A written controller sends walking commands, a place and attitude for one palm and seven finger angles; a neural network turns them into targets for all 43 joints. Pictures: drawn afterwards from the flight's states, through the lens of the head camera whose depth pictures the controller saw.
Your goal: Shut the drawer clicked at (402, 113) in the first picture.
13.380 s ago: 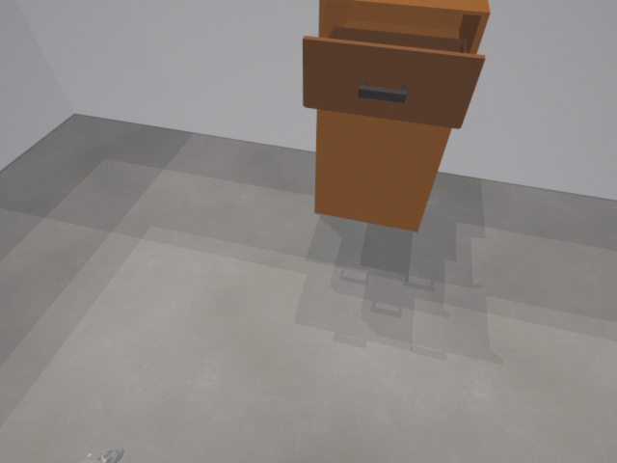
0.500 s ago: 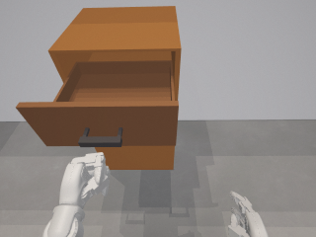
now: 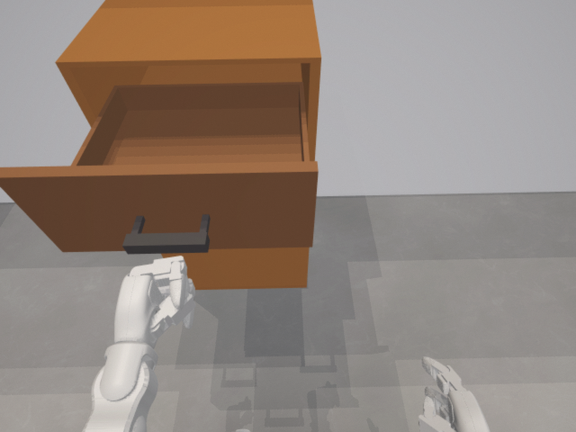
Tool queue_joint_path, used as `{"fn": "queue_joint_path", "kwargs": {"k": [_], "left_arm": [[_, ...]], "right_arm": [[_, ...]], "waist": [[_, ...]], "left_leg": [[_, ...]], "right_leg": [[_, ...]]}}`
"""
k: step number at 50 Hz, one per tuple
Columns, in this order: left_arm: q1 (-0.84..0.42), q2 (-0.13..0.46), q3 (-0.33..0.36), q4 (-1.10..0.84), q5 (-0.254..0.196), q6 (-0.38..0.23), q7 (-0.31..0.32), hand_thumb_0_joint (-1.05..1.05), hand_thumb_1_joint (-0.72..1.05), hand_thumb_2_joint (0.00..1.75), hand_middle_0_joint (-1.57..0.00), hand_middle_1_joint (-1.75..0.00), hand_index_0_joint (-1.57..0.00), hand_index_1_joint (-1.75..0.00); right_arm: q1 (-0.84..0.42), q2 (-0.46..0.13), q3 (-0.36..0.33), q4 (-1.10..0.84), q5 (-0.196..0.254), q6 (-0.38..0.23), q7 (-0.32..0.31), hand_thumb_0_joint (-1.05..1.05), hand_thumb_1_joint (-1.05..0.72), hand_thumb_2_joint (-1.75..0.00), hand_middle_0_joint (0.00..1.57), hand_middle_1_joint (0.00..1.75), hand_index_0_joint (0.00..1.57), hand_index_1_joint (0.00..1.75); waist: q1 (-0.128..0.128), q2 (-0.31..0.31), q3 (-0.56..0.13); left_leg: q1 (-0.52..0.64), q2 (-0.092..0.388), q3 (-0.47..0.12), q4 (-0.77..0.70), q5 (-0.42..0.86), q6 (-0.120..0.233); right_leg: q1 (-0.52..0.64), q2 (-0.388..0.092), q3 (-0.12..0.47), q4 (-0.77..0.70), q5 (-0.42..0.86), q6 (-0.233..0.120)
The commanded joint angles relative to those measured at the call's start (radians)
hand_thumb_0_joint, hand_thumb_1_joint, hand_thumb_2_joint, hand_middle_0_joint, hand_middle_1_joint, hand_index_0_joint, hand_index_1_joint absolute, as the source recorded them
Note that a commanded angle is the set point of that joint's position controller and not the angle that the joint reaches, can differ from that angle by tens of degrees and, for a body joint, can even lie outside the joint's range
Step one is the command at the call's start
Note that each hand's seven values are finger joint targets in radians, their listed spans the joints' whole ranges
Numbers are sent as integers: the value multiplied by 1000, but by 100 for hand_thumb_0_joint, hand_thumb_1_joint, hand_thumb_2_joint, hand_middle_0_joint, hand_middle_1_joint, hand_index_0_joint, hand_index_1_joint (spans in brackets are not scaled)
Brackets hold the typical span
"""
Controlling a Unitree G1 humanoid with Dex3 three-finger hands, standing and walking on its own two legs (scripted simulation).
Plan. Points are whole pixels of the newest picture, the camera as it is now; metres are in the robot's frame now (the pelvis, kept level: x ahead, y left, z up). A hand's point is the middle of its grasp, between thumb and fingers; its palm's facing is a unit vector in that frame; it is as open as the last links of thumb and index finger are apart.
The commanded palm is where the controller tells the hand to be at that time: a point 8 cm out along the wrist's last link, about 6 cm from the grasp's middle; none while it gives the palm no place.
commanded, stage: bring the fist close to the handle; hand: left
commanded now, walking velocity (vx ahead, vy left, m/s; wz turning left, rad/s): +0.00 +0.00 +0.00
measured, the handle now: (170, 232) +0.38 +0.19 +0.06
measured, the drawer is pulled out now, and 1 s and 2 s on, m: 0.28 0.26 0.13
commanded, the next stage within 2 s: push the drawer shut in 0.46 s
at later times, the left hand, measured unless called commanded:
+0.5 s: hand (197, 293) +0.29 +0.14 +0.05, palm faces +0.05 -1.00 -0.03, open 3.3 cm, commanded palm +0.26 +0.19 +0.06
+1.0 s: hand (202, 268) +0.32 +0.14 +0.05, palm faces +0.04 -1.00 -0.04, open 3.1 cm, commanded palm +0.31 +0.20 +0.06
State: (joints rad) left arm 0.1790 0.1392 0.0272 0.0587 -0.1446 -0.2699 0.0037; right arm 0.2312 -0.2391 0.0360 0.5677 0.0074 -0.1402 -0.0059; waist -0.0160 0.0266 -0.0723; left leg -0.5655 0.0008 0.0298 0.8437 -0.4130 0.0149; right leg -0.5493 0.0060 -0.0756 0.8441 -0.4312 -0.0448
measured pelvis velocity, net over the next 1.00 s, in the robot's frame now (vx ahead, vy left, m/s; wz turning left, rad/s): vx -0.01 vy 0.01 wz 0.00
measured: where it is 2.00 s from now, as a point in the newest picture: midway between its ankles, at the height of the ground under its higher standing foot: outside the picture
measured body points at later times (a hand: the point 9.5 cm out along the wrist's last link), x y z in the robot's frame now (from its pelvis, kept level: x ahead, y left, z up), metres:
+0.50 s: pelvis +0.00 +0.00 +0.00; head +0.04 -0.01 +0.44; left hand +0.28 +0.19 +0.06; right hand +0.15 -0.23 -0.10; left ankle +0.01 +0.11 -0.70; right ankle +0.00 -0.09 -0.70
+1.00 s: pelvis -0.01 +0.01 -0.01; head +0.05 +0.00 +0.44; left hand +0.32 +0.19 +0.05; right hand +0.15 -0.23 -0.11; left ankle +0.01 +0.11 -0.70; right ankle +0.00 -0.09 -0.70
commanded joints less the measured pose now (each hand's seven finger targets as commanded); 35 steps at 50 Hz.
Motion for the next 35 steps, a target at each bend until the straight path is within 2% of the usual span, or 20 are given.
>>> {"fn": "queue_joint_path", "kwargs": {"k": [1, 3, 5, 6, 8, 9, 12, 14, 16, 18, 21, 22, 25, 26, 28, 31, 33, 35], "left_arm": [[-186, 67, 32, -162, -15, -107, -30, 0, 90, 90, -140, -160, -140, -160], [-222, 57, 23, -128, -17, -121, -39, 0, 90, 90, -140, -160, -140, -160], [-256, 74, 28, -170, -15, -132, -39, 0, 90, 90, -140, -160, -140, -160], [-263, 87, 33, -181, -12, -133, -31, 0, 90, 90, -140, -160, -140, -160], [-253, 67, 18, -181, -12, -130, -19, 0, 90, 90, -140, -160, -140, -160], [-245, 87, 43, -166, -14, -127, -11, 0, 90, 90, -140, -160, -140, -160], [-219, 83, 45, -128, -5, -113, 4, 0, 90, 90, -140, -160, -140, -160], [-235, 62, 23, -129, -6, -107, 6, 0, 90, 90, -140, -160, -140, -160], [-228, 95, 52, -120, 1, -105, 15, 0, 90, 90, -140, -160, -140, -160], [-246, 70, 28, -140, 0, -108, 14, 0, 90, 90, -140, -160, -140, -160], [-225, 88, 47, -143, -4, -116, 13, 0, 90, 90, -140, -160, -140, -160], [-219, 84, 46, -157, -5, -120, 10, 0, 90, 90, -140, -160, -140, -160], [-221, 63, 25, -152, -10, -121, 0, 0, 90, 90, -140, -160, -140, -160], [-208, 86, 44, -146, -8, -123, 1, 0, 90, 90, -140, -160, -140, -160], [-190, 66, 28, -159, -11, -123, -5, 0, 90, 90, -140, -160, -140, -160], [-255, 102, 49, -169, -7, -127, -4, 0, 90, 90, -140, -160, -140, -160], [-292, 63, 10, -169, -7, -129, -5, 0, 90, 90, -140, -160, -140, -160], [-339, 59, 2, -144, -5, -125, -3, 0, 90, 90, -140, -160, -140, -160]], "right_arm": [[-56, -118, -53, -142, 4, -49, -6, 0, -90, -90, 20, 30, 20, 30], [-53, -120, -56, -137, 4, -46, -7, 0, -90, -90, 20, 30, 20, 30], [-55, -121, -61, -144, 7, -45, -7, 0, -90, -90, 20, 30, 20, 30], [-54, -123, -60, -146, 7, -43, -8, 0, -90, -90, 20, 30, 20, 30], [-50, -119, -60, -152, 6, -40, -7, 0, -90, -90, 20, 30, 20, 30], [-47, -121, -62, -149, 8, -36, -9, 0, -90, -90, 20, 30, 20, 30], [-52, -121, -59, -155, 7, -23, -8, 0, -90, -90, 20, 30, 20, 30], [-55, -119, -57, -159, 9, -17, -6, 0, -90, -90, 20, 30, 20, 30], [-58, -124, -57, -158, 8, -11, -8, 0, -90, -90, 20, 30, 20, 30], [-58, -117, -55, -165, 9, -8, -5, 0, -90, -90, 20, 30, 20, 30], [-53, -120, -57, -163, 7, -6, -7, 0, -90, -90, 20, 30, 20, 30], [-52, -117, -57, -165, 7, -6, -6, 0, -90, -90, 20, 30, 20, 30], [-52, -116, -56, -164, 8, -7, -4, 0, -90, -90, 20, 30, 20, 30], [-52, -119, -57, -159, 9, -5, -6, 0, -90, -90, 20, 30, 20, 30], [-53, -116, -58, -167, 9, -7, -4, 0, -90, -90, 20, 30, 20, 30], [-51, -121, -59, -152, 8, -4, -9, 0, -90, -90, 20, 30, 20, 30], [-54, -117, -58, -153, 11, -7, -9, 0, -90, -90, 20, 30, 20, 30], [-52, -119, -57, -143, 11, -9, -11, 0, -90, -90, 20, 30, 20, 30]], "waist": [[-12, -59, -202], [-15, -52, -207], [-6, 3, -258], [-6, -5, -264], [-2, -20, -287], [0, -43, -278], [6, -62, -248], [-1, -59, -231], [3, -58, -218], [0, -40, -234], [4, -74, -247], [7, -40, -257], [-5, -48, -232], [-3, -53, -223], [0, -54, -233], [-13, -43, -236], [-20, -21, -242], [-26, -11, -237]], "left_leg": [[62, -10, -36, -69, 232, 8], [45, -12, -37, -57, 214, 6], [73, -11, -39, -59, 219, 5], [76, -8, -42, -61, 220, 7], [85, -7, -43, -65, 235, 8], [77, -6, -44, -67, 240, 7], [56, -6, -41, -78, 214, 8], [55, -7, -39, -79, 198, 8], [48, -6, -37, -82, 184, 10], [60, -7, -35, -82, 188, 9], [57, -6, -35, -80, 208, 11], [63, -8, -33, -80, 220, 9], [62, -6, -36, -77, 211, 7], [53, -5, -36, -75, 211, 9], [56, -8, -34, -75, 210, 9], [58, -6, -38, -65, 221, 10], [76, -5, -44, -65, 224, 7], [81, -3, -53, -64, 210, 5]], "right_leg": [[88, -14, 65, -113, 316, 31], [67, -15, 69, -103, 297, 32], [69, -13, 64, -91, 282, 26], [72, -12, 63, -92, 275, 25], [88, -12, 62, -91, 293, 26], [92, -11, 60, -91, 301, 26], [90, -11, 60, -99, 272, 28], [80, -12, 62, -108, 259, 29], [77, -11, 65, -115, 237, 28], [82, -12, 66, -114, 244, 28], [107, -11, 69, -114, 276, 29], [112, -13, 69, -107, 293, 27], [89, -11, 63, -108, 286, 28], [91, -11, 68, -111, 283, 27], [97, -13, 68, -109, 289, 29], [82, -12, 68, -101, 297, 28], [63, -11, 59, -94, 290, 26], [36, -9, 51, -89, 261, 24]]}}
